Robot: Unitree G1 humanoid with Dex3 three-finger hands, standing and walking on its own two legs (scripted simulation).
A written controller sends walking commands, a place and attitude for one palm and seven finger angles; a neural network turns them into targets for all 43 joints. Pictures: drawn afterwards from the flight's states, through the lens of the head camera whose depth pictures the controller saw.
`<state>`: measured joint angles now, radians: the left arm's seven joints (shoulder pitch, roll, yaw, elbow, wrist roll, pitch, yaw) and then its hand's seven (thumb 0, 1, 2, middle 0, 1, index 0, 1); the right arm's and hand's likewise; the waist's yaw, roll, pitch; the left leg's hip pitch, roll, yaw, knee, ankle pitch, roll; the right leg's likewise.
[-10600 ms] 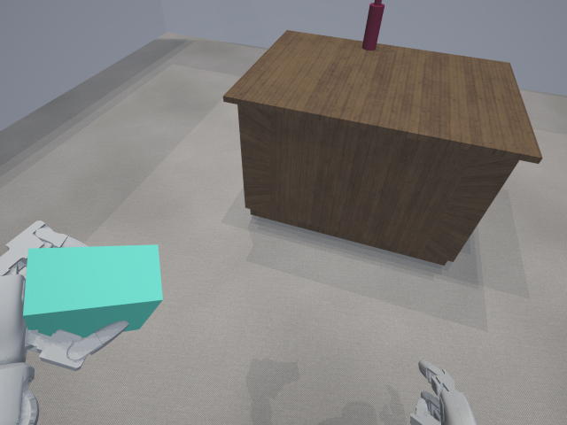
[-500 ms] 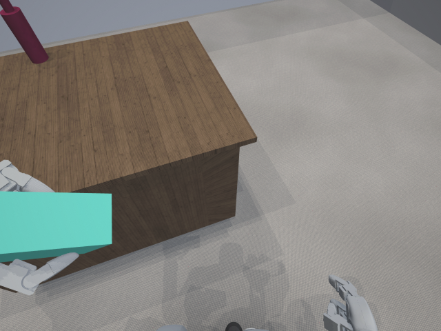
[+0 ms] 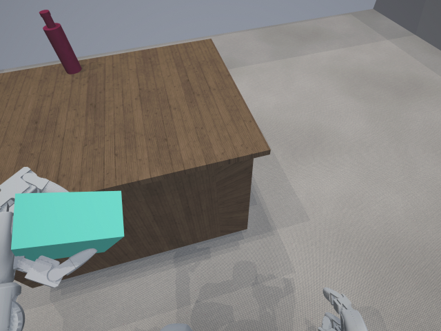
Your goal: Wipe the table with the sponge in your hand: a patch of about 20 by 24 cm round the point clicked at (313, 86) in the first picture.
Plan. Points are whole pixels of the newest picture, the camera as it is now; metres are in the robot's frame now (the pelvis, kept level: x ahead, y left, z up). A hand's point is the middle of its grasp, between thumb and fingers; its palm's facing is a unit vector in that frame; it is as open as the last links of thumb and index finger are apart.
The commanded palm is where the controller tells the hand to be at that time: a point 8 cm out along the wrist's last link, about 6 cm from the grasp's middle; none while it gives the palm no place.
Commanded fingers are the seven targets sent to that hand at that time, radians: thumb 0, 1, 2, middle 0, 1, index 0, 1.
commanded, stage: take the last steps up to it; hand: left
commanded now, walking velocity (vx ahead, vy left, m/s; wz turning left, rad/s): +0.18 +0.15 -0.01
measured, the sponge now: (83, 227) +0.23 +0.20 +0.14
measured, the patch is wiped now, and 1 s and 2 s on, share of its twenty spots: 0.00 0.00 0.00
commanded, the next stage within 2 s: come to a stop and stand still in 0.30 s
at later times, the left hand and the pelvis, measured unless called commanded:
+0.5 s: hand (44, 187) +0.28 +0.27 +0.16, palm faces +0.35 -0.82 -0.45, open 10.2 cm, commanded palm +0.22 +0.33 +0.17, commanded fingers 0.00 0.10 1.30 -1.20 -1.60 -1.20 -1.60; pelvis +0.06 +0.05 -0.02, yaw -1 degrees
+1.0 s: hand (57, 183) +0.29 +0.26 +0.15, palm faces +0.27 -0.84 -0.48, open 10.2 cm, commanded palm +0.24 +0.32 +0.17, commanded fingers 0.00 0.10 1.30 -1.20 -1.60 -1.20 -1.60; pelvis +0.06 +0.05 -0.01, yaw -4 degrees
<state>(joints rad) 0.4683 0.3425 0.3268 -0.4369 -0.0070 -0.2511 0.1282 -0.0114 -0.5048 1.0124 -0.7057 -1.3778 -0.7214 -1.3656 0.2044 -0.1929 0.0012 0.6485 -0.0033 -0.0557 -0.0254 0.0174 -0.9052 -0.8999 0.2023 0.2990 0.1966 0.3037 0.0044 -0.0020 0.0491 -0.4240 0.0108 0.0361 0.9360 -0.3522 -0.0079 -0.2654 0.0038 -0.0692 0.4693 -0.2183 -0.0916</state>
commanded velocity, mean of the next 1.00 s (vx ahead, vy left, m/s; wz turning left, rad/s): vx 0.02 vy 0.03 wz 0.00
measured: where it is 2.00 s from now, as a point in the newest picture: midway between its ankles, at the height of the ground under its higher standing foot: outside the picture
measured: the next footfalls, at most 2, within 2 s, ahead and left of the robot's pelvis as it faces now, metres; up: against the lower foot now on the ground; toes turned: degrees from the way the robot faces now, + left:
left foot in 0.22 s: +0.11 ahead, +0.18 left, +0.00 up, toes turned -2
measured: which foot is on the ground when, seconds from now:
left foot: up 0.00-0.20, down 0.22-1.00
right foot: down 0.00-1.00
